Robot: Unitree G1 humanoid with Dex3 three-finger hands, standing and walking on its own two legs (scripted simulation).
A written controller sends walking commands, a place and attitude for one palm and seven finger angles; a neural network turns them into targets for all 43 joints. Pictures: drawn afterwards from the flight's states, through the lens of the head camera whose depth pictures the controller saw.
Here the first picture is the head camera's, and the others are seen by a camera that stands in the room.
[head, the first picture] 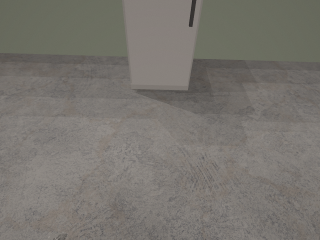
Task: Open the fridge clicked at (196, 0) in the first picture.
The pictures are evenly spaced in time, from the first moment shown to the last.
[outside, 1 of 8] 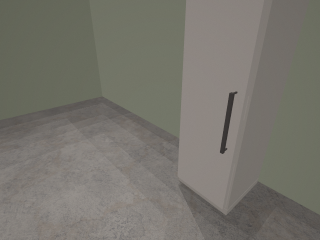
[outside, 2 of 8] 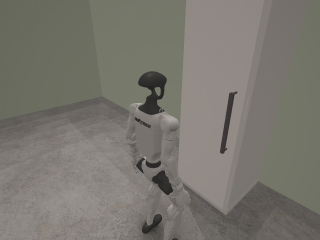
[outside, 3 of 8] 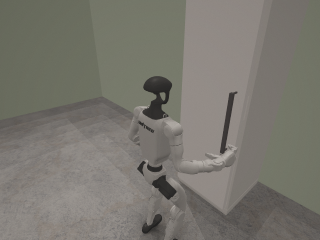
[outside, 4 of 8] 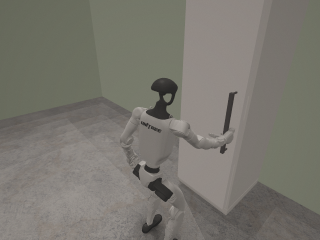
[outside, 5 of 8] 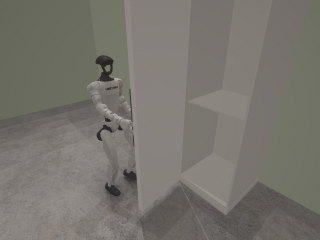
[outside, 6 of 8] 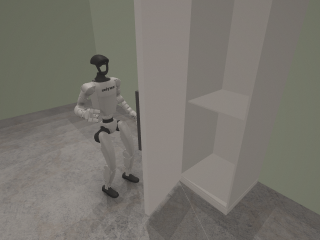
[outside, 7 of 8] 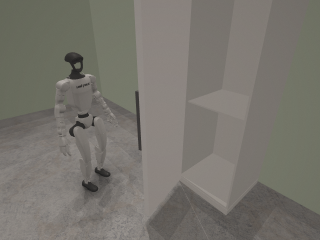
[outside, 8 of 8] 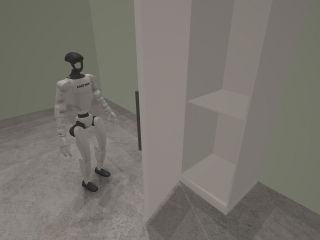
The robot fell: no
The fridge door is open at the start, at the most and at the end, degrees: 0 85 76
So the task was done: yes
